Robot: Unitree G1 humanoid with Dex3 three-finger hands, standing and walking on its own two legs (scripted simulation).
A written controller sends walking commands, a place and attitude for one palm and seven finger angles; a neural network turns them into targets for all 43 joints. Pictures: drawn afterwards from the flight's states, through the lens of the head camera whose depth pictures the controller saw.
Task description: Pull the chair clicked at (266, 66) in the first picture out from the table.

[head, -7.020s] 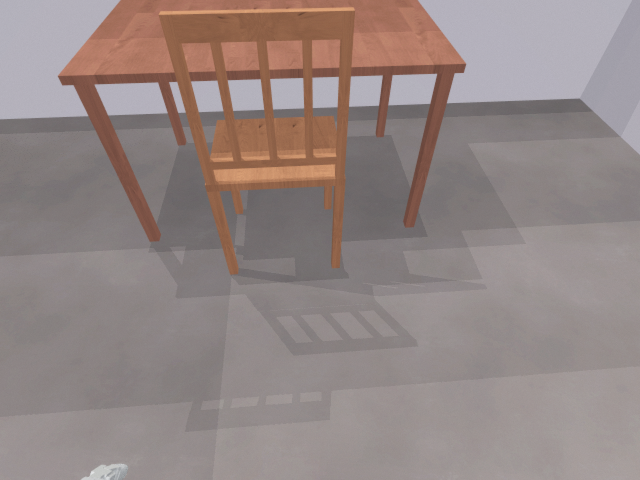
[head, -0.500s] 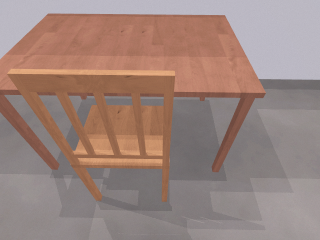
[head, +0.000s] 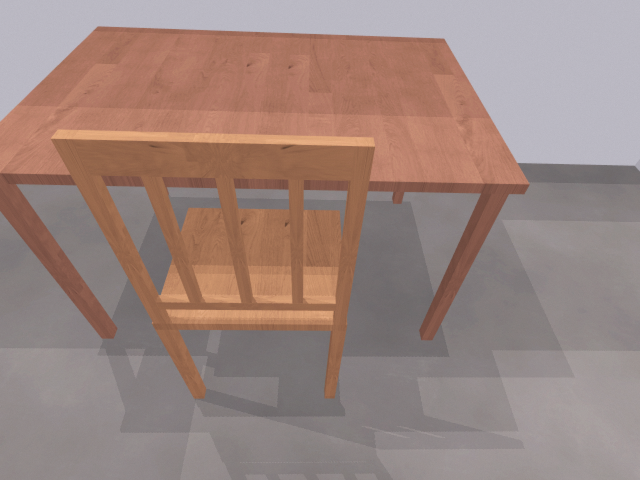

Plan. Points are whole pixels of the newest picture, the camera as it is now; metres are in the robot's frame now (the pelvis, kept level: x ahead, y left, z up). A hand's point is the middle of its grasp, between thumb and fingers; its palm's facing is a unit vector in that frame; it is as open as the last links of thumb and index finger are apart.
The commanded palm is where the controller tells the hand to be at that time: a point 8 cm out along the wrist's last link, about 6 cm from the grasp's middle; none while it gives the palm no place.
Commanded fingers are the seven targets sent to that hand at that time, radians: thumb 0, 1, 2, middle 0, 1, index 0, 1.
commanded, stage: look again from close up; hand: left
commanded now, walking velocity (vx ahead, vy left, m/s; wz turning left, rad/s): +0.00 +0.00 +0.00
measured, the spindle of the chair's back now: (237, 247) +0.50 +0.18 -0.06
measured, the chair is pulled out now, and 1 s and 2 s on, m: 0.00 0.00 0.00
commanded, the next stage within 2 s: none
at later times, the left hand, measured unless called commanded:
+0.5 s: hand out of the picture -0.04 +0.16 -0.18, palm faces +0.03 -0.99 -0.16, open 7.4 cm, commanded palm none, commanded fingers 0.00 0.90 0.90 -0.20 -0.30 -0.20 -0.30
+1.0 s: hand out of the picture -0.05 +0.15 -0.17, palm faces +0.03 -0.99 -0.17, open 7.4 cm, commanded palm none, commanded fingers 0.00 0.90 0.90 -0.20 -0.30 -0.20 -0.30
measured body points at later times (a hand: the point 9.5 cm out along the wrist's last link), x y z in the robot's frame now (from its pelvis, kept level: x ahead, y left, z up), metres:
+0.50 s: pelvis -0.01 +0.01 +0.00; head -0.01 +0.01 +0.45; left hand -0.04 +0.21 -0.16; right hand -0.04 -0.19 -0.17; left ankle -0.03 +0.08 -0.74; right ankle +0.00 -0.14 -0.74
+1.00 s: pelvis -0.02 +0.00 +0.00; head -0.01 -0.01 +0.45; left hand -0.05 +0.20 -0.16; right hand -0.05 -0.21 -0.17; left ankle -0.03 +0.08 -0.74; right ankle +0.00 -0.14 -0.74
